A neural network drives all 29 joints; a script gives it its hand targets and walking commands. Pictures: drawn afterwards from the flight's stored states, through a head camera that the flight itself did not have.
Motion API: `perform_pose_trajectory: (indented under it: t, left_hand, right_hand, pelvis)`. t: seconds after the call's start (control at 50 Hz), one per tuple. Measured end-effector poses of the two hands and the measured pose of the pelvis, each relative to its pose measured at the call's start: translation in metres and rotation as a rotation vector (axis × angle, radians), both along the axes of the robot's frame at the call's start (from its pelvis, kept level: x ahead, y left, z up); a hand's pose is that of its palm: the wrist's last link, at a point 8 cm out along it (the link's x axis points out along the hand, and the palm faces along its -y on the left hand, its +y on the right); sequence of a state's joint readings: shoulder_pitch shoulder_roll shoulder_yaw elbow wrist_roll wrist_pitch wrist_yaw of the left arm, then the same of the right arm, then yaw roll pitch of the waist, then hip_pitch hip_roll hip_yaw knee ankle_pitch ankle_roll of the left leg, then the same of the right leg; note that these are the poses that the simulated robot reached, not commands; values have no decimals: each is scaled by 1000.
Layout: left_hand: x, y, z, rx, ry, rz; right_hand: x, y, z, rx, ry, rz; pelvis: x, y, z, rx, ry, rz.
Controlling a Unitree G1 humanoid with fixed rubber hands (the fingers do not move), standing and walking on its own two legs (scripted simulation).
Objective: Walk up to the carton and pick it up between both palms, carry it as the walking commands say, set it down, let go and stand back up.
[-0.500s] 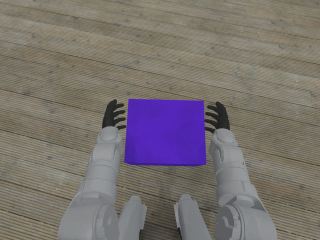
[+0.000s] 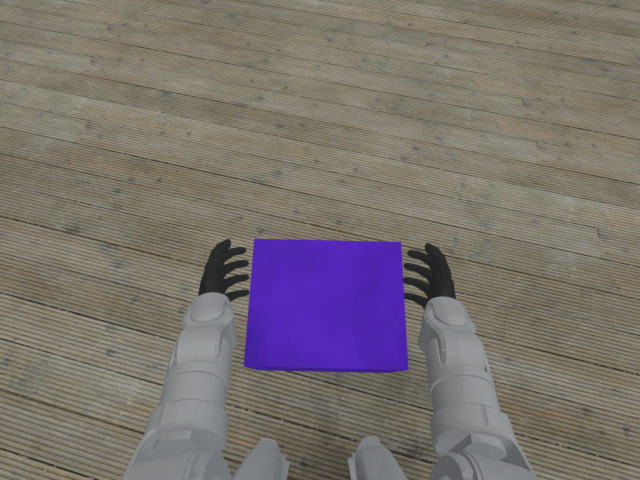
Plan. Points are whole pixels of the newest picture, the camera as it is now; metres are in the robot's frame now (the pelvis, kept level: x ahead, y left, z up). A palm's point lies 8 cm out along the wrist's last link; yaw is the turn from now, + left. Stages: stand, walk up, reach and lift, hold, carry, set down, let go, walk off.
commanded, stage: reach and lift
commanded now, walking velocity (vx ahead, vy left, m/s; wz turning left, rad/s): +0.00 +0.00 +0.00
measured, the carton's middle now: (325, 310) +0.38 -0.01 -0.13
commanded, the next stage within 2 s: none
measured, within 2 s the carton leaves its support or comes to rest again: neither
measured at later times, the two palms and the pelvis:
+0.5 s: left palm (200, 287) +0.34 +0.14 +0.03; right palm (459, 294) +0.34 -0.16 +0.03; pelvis +0.01 +0.00 +0.05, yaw +0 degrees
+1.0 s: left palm (183, 272) +0.33 +0.14 +0.10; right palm (486, 282) +0.32 -0.16 +0.10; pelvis +0.03 -0.01 +0.07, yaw +0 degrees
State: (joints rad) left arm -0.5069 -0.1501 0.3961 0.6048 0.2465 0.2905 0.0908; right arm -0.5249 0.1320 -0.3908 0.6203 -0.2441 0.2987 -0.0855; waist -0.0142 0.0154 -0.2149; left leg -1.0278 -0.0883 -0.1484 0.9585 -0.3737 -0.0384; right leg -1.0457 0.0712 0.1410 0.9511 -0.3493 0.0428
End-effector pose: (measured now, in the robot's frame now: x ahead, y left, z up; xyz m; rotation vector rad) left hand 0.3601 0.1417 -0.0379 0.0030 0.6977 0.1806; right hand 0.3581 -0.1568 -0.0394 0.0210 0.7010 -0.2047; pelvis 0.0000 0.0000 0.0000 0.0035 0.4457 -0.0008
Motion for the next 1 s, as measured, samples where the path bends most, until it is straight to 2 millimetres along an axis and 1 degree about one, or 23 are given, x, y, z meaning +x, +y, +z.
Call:
perform_pose_trajectory:
  t: [0.24, 0.58, 0.74, 1.0]
  left_hand:
    - [-8, 2, 35, 4, 5, -14]
    - [-20, -1, 85, 5, -3, -32]
    - [-23, -2, 108, 12, -13, -41]
    - [-29, -3, 141, 26, -26, -46]
  right_hand:
    - [-10, 1, 33, 1, 5, 8]
    - [-22, -3, 84, -12, -3, 14]
    - [-27, -4, 107, -15, -12, 24]
    - [-33, -3, 140, -41, -24, 7]
  pelvis:
    - [6, -2, 28, 1, -87, -3]
    - [17, -4, 57, 1, -236, -5]
    - [22, -5, 65, -3, -321, -6]
    - [27, -5, 73, -6, -439, -2]
